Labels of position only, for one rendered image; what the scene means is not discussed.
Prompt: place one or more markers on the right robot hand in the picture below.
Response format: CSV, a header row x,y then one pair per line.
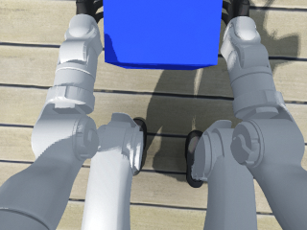
x,y
234,9

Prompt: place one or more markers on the robot shin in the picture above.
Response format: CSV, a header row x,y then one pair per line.
x,y
195,169
118,117

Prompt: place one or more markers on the robot right shin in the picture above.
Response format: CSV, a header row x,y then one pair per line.
x,y
195,169

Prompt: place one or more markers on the robot left shin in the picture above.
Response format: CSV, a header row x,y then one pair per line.
x,y
118,117

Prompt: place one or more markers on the left robot hand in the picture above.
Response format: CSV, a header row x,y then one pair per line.
x,y
90,7

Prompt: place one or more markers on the carton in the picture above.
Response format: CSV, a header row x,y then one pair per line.
x,y
162,34

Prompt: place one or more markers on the robot right forearm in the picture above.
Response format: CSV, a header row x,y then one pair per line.
x,y
250,73

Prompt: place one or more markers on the right robot upper arm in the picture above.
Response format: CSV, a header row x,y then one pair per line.
x,y
272,150

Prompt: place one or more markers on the left robot upper arm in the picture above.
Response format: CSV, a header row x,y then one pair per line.
x,y
36,198

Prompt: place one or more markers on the robot left forearm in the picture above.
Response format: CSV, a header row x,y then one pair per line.
x,y
72,91

